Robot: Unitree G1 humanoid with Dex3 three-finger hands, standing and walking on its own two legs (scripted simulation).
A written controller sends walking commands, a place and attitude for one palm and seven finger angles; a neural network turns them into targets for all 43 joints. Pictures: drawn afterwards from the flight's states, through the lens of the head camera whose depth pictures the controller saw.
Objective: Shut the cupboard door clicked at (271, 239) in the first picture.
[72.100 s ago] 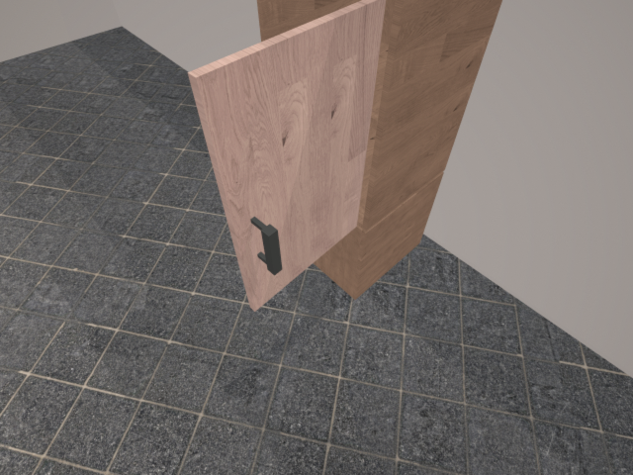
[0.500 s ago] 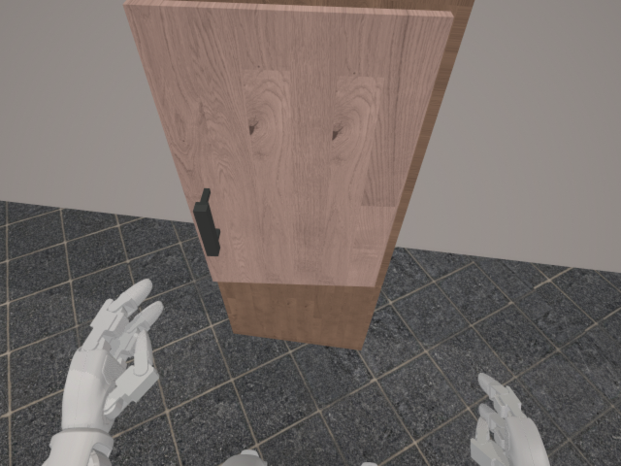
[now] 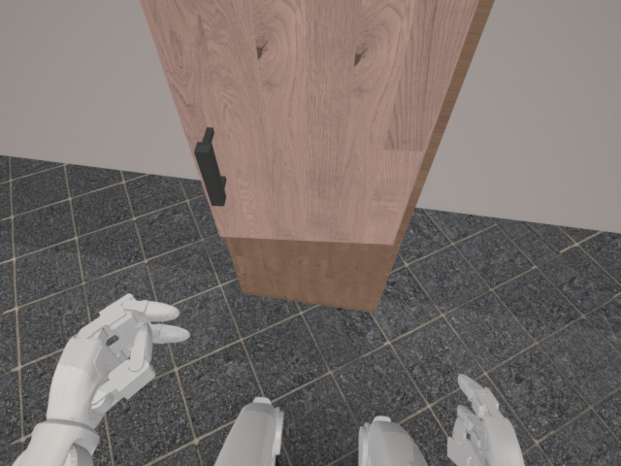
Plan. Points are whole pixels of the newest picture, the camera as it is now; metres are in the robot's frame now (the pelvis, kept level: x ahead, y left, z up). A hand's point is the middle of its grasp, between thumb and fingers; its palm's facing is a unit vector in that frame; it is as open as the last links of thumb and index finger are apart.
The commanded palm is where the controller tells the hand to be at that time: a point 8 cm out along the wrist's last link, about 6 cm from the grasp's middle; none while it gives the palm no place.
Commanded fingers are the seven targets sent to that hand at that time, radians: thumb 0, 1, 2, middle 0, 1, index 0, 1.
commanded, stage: raise the hand and make a fist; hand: left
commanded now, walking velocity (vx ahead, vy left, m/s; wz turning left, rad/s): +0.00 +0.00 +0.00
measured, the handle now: (214, 167) +0.54 +0.20 +0.02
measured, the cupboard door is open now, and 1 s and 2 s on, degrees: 6 6 6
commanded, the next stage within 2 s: bring the fist close to the handle in 1.16 s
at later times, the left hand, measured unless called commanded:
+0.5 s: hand (137, 363) +0.22 +0.21 +0.05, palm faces +0.02 -1.00 -0.02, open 3.1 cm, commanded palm +0.20 +0.26 +0.05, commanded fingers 0.00 0.90 0.90 -1.30 -1.50 -1.30 -1.50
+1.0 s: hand (150, 352) +0.23 +0.20 +0.05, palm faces +0.01 -1.00 -0.03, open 3.1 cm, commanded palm +0.21 +0.25 +0.05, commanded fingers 0.00 0.90 0.90 -1.30 -1.50 -1.30 -1.50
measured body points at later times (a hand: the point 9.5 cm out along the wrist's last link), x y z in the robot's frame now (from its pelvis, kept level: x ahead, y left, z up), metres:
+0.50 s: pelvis +0.01 +0.02 +0.00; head +0.08 +0.04 +0.44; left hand +0.21 +0.27 +0.05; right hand +0.22 -0.20 -0.06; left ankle +0.06 +0.13 -0.62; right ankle +0.03 -0.11 -0.62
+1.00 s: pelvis +0.01 +0.01 +0.00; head +0.08 +0.02 +0.44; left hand +0.23 +0.25 +0.05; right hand +0.20 -0.22 -0.08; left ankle +0.06 +0.13 -0.62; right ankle +0.03 -0.11 -0.62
